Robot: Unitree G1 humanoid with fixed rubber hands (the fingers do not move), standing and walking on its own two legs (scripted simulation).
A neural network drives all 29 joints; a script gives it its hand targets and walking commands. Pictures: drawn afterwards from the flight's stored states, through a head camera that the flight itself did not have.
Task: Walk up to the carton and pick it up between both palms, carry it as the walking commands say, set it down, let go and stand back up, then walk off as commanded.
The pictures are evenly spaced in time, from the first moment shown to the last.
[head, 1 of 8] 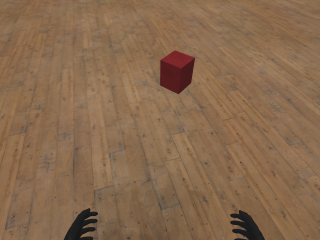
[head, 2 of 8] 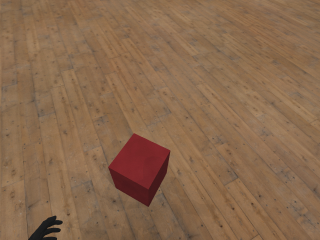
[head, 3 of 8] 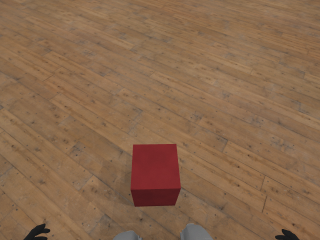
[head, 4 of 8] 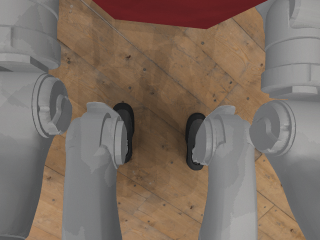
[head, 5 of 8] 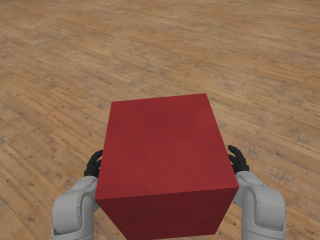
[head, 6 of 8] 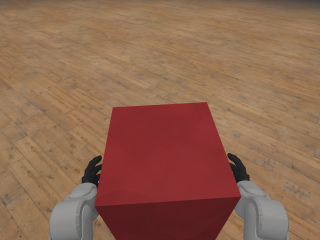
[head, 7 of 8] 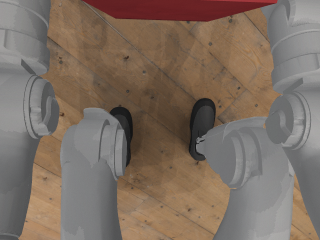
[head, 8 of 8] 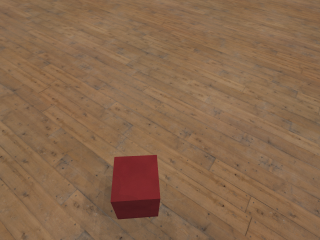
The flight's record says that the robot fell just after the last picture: no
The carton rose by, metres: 0.67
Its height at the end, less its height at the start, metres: +0.00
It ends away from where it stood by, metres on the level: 0.03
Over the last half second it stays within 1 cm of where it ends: yes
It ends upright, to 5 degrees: yes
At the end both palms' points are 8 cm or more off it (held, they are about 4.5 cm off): yes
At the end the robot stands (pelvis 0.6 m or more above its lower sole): yes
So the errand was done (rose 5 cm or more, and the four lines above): yes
